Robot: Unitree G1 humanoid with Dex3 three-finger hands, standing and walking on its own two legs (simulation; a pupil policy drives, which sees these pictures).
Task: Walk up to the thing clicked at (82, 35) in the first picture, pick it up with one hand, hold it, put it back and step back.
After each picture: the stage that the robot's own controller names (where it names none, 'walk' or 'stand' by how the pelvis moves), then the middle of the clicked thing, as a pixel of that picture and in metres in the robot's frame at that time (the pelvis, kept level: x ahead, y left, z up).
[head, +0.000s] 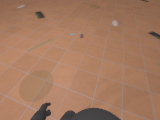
stand; (81, 35) +1.91 +0.30 -0.72
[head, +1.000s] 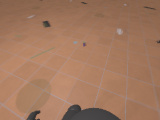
walk; (84, 43) +1.78 +0.34 -0.72
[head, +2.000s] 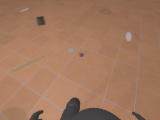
walk; (81, 54) +1.18 +0.28 -0.71
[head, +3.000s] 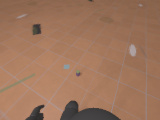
walk; (77, 73) +0.77 +0.22 -0.71
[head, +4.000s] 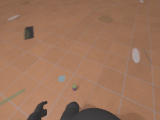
walk; (74, 87) +0.48 +0.22 -0.71
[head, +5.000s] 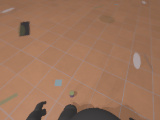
stand; (71, 94) +0.36 +0.17 -0.70
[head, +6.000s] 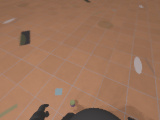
stand; (72, 103) +0.29 +0.17 -0.72
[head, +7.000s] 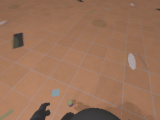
stand; (70, 103) +0.28 +0.21 -0.72
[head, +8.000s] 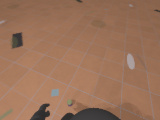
stand; (69, 103) +0.29 +0.21 -0.73
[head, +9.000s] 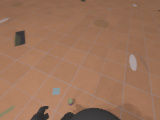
stand; (70, 102) +0.29 +0.20 -0.73
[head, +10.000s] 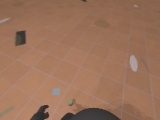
stand; (70, 102) +0.29 +0.20 -0.73
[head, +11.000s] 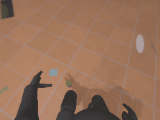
go down; (68, 84) +0.34 +0.19 -0.60
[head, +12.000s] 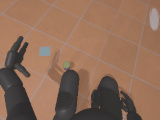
go down; (66, 66) +0.39 +0.21 -0.32
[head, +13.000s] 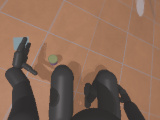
close in; (53, 60) +0.38 +0.24 -0.26
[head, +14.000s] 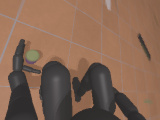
close; (32, 57) +0.37 +0.26 -0.22
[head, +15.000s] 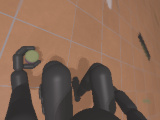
lift; (31, 57) +0.36 +0.26 -0.22
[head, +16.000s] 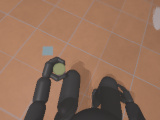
lift; (59, 70) +0.29 +0.22 -0.06
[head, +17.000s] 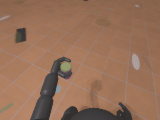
hold; (66, 71) +0.33 +0.17 +0.05
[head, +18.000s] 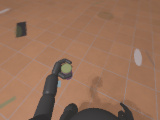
hold; (67, 72) +0.32 +0.17 +0.01
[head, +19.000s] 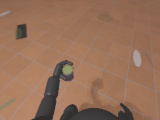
hold; (68, 73) +0.32 +0.16 +0.01
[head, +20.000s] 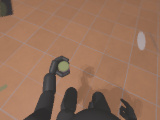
crouch; (64, 68) +0.35 +0.18 -0.05
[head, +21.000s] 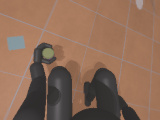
lower; (49, 55) +0.39 +0.23 -0.16
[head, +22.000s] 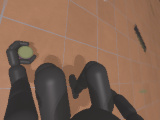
lower; (25, 54) +0.39 +0.26 -0.23
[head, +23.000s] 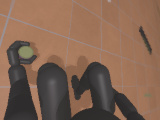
lower; (25, 54) +0.38 +0.28 -0.22
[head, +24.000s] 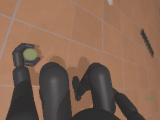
lower; (30, 56) +0.37 +0.27 -0.22
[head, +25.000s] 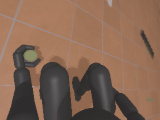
lower; (30, 57) +0.37 +0.27 -0.22
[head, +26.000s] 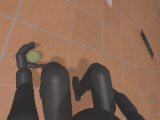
open; (32, 58) +0.36 +0.26 -0.22
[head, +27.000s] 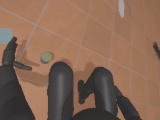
stand; (45, 58) +0.37 +0.24 -0.24
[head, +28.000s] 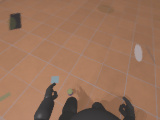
stand; (70, 92) +0.32 +0.17 -0.61
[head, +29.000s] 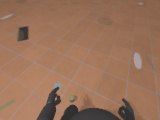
stand; (71, 98) +0.33 +0.18 -0.66
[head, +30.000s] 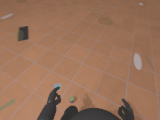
stand; (71, 99) +0.32 +0.17 -0.67
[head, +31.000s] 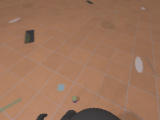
stand; (74, 99) +0.35 +0.16 -0.72
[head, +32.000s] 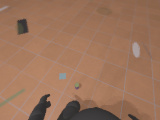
walk; (76, 86) +0.43 +0.14 -0.70
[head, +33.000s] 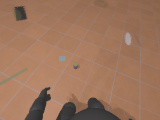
walk; (75, 66) +0.73 +0.15 -0.70
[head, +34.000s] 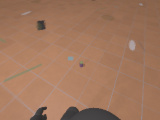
stand; (81, 64) +0.97 +0.20 -0.71
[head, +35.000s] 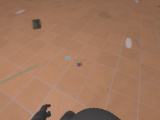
stand; (78, 63) +0.96 +0.21 -0.72
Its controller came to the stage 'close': yes
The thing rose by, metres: 0.72
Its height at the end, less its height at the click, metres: +0.00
